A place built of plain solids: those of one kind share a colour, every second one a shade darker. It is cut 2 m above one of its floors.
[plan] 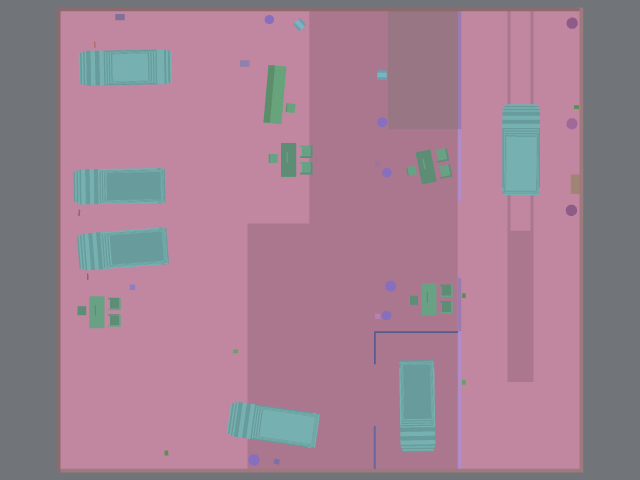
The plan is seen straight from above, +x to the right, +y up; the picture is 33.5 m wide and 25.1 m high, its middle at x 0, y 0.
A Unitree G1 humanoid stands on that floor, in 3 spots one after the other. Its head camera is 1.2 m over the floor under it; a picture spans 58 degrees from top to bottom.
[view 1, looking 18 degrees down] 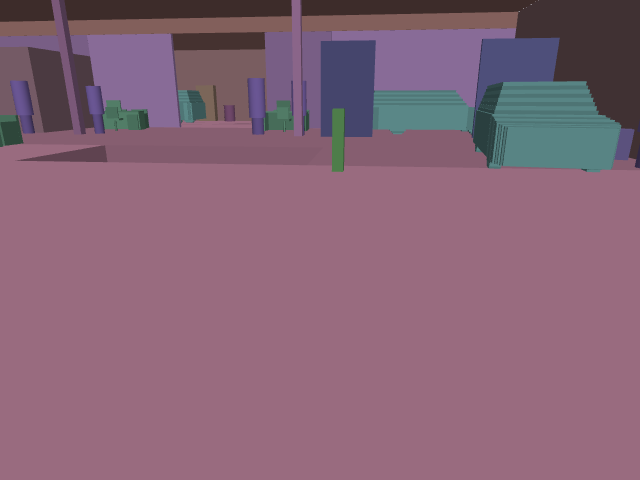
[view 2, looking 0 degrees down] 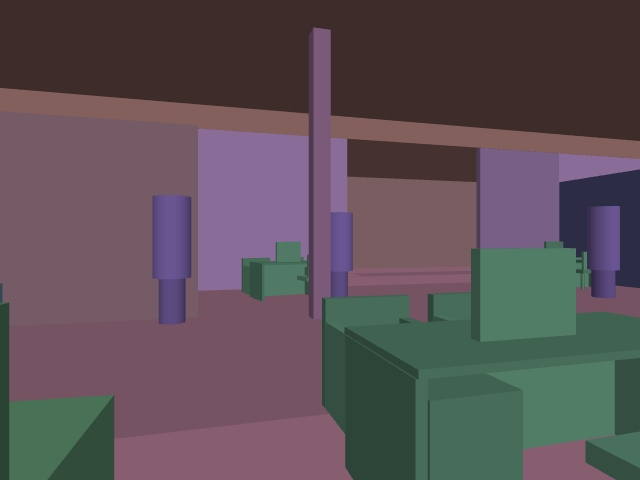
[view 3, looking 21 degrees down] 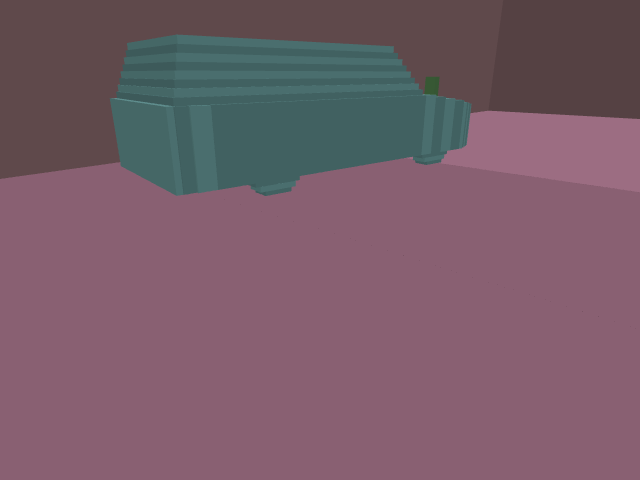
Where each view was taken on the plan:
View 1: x -12.05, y -6.31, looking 6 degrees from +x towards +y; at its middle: floor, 3.88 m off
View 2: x -3.42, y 5.83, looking -16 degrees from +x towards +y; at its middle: column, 6.55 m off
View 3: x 1.91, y -5.55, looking -137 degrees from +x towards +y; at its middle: floor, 3.35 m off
